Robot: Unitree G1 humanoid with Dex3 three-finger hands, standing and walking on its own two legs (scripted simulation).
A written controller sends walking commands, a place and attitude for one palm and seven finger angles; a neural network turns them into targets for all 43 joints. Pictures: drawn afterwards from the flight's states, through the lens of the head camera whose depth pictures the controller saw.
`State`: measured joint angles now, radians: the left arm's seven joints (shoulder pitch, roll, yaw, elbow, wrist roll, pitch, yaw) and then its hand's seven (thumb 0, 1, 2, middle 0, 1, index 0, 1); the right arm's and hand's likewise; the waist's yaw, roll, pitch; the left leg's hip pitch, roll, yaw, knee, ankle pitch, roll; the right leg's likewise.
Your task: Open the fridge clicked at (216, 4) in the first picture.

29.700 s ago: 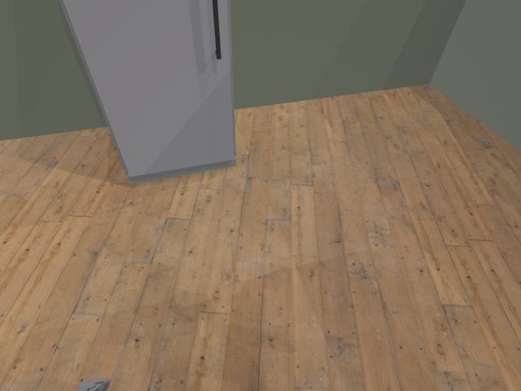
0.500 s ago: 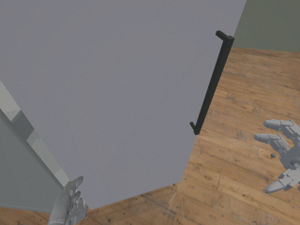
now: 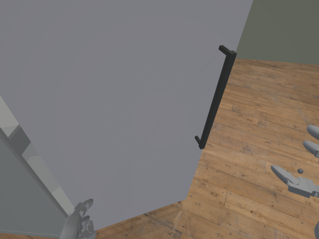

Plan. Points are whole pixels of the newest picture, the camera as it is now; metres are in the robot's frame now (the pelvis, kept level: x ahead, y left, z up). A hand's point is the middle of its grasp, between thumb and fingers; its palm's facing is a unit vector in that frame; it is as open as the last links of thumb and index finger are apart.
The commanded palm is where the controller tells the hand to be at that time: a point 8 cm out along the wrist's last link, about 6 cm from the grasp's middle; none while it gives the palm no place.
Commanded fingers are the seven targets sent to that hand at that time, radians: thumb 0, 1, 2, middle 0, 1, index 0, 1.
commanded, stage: draw the hand back to the body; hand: right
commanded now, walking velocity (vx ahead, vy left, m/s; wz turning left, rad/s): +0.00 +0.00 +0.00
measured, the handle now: (210, 106) +0.47 -0.16 +0.10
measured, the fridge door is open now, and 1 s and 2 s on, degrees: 66 66 66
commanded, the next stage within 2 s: step back with the hand held close in 0.64 s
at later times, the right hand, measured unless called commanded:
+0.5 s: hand (299, 183) +0.19 -0.25 +0.16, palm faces +0.49 +0.78 -0.40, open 7.6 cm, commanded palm +0.14 -0.28 +0.18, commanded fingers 0.00 -0.90 -0.90 0.20 0.30 0.20 0.30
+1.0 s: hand (290, 177) +0.21 -0.25 +0.15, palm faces +0.36 +0.82 -0.44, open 7.4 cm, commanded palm +0.14 -0.29 +0.18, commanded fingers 0.00 -0.90 -0.90 0.20 0.30 0.20 0.30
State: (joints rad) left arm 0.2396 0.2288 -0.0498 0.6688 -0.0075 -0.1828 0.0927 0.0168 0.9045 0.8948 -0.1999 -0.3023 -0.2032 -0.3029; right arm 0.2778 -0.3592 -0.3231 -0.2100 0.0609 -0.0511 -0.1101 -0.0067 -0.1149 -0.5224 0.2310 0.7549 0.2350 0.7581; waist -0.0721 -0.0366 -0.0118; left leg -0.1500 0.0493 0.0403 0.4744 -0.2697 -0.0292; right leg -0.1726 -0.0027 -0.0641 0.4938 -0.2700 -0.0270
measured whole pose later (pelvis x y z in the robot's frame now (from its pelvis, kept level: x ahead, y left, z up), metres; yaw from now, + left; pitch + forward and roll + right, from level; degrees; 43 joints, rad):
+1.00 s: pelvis -0.01 +0.00 +0.00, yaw +2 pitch -1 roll +1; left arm 0.17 0.23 -0.01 0.59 -0.01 -0.07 0.08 0.02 0.91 0.89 -0.20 -0.30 -0.20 -0.30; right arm 0.49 -0.38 -0.37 -0.42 0.04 -0.16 -0.11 0.01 -0.89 -0.90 0.21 0.30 0.21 0.30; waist -0.02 -0.01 0.04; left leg -0.22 0.03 0.01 0.48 -0.24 -0.03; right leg -0.23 -0.02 -0.09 0.51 -0.26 -0.03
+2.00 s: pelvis -0.16 -0.02 -0.01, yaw -3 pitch -1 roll +1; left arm 0.15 0.16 0.01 0.60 0.01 -0.14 0.07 0.02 0.91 0.89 -0.20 -0.30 -0.20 -0.30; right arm 0.44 -0.45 -0.47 -0.54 0.03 -0.26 -0.15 0.01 -0.88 -0.90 0.21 0.30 0.22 0.30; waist -0.01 0.10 0.10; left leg -0.55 -0.03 -0.08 0.97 -0.40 -0.03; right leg -0.36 -0.02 -0.05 0.64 -0.27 -0.03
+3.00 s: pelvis -0.26 -0.02 -0.01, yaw +3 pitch -1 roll -1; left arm 0.24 0.19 -0.01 0.66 0.01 -0.13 0.08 0.02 0.91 0.89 -0.20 -0.30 -0.20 -0.30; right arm 0.45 -0.40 -0.40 -0.44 0.02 -0.23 -0.15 0.01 -0.88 -0.90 0.21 0.30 0.21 0.30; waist -0.01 0.06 0.00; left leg -0.23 0.00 0.01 0.64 -0.38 0.01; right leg -0.29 -0.02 -0.06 0.59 -0.28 0.00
